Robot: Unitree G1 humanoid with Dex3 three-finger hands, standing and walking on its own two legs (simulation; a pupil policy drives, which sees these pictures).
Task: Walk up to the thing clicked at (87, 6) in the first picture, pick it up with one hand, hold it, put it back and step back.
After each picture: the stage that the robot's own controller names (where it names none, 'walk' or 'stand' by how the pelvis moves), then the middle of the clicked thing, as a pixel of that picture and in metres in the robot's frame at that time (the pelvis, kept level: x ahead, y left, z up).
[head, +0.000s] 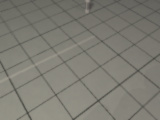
stand; (87, 3) +2.04 -0.05 -0.66
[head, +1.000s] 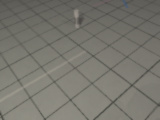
walk; (76, 18) +1.90 +0.21 -0.64
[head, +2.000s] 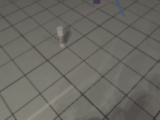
walk; (61, 37) +1.28 +0.31 -0.65
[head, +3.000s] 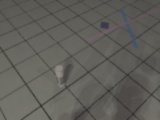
walk; (60, 76) +0.78 +0.24 -0.64
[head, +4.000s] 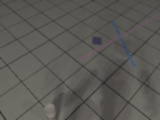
walk; (51, 115) +0.45 +0.21 -0.63
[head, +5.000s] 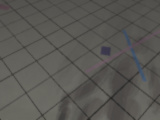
stand; out of the picture +0.34 +0.20 -0.64
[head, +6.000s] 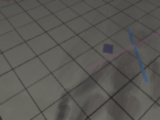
stand; out of the picture +0.32 +0.20 -0.65
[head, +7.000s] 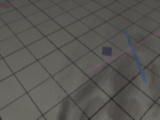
stand; out of the picture +0.33 +0.20 -0.66
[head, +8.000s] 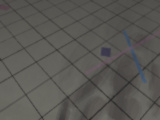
stand; out of the picture +0.32 +0.21 -0.66
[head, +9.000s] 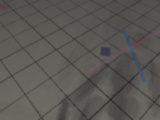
stand; out of the picture +0.32 +0.21 -0.66
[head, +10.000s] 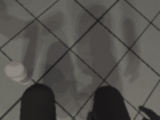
go down; (20, 74) +0.37 +0.25 -0.33
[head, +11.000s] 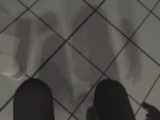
go down; (12, 68) +0.37 +0.27 -0.28
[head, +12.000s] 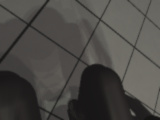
close in; out of the picture +0.35 +0.31 -0.16
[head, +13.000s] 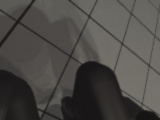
close; out of the picture +0.45 +0.28 -0.18
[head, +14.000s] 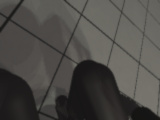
lift; out of the picture +0.50 +0.29 -0.24
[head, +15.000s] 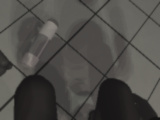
hold; (39, 44) +0.52 +0.21 -0.32
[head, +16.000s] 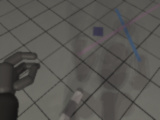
close; (70, 107) +0.46 +0.06 -0.66
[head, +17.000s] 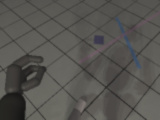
close; (74, 115) +0.44 +0.06 -0.70
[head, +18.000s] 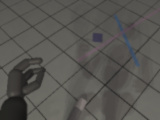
stand; (75, 114) +0.44 +0.05 -0.70
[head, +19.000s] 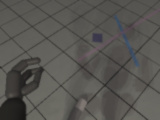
stand; (75, 114) +0.44 +0.04 -0.70
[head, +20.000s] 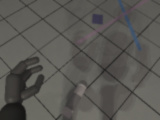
stand; (74, 100) +0.44 +0.04 -0.64
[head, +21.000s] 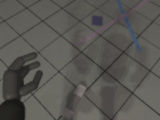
stand; (74, 101) +0.44 +0.04 -0.64
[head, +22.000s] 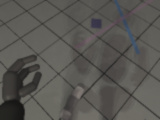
stand; (72, 102) +0.45 +0.05 -0.65
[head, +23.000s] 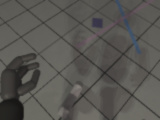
stand; (70, 100) +0.46 +0.07 -0.64
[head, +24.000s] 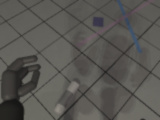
stand; (66, 97) +0.48 +0.10 -0.64
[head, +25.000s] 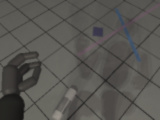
stand; (64, 104) +0.48 +0.12 -0.67
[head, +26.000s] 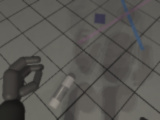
stand; (61, 91) +0.50 +0.15 -0.63
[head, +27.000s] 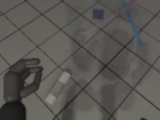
stand; (58, 87) +0.51 +0.17 -0.62
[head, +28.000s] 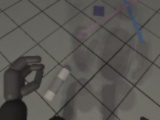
stand; (57, 84) +0.52 +0.18 -0.61
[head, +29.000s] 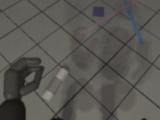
stand; (55, 84) +0.52 +0.19 -0.61
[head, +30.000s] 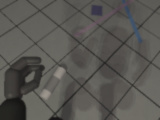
stand; (53, 83) +0.53 +0.20 -0.61
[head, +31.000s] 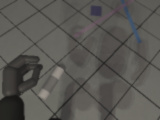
stand; (51, 82) +0.53 +0.20 -0.61
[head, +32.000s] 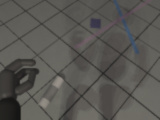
stand; (51, 91) +0.53 +0.21 -0.66
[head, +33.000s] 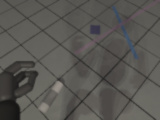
stand; (51, 96) +0.53 +0.21 -0.67
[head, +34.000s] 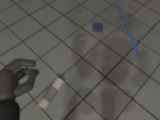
close; (51, 93) +0.54 +0.22 -0.66
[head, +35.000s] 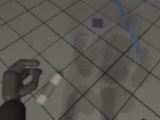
close; (49, 88) +0.55 +0.24 -0.64
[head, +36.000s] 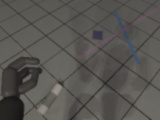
close; (50, 98) +0.55 +0.24 -0.67
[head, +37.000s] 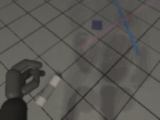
stand; (48, 90) +0.55 +0.25 -0.66
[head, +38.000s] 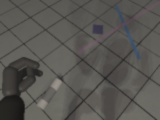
stand; (49, 93) +0.55 +0.24 -0.67
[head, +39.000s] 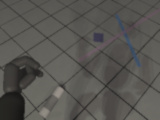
stand; (51, 101) +0.53 +0.24 -0.69
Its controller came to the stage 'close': yes
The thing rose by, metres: 0.00
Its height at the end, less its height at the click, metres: -0.09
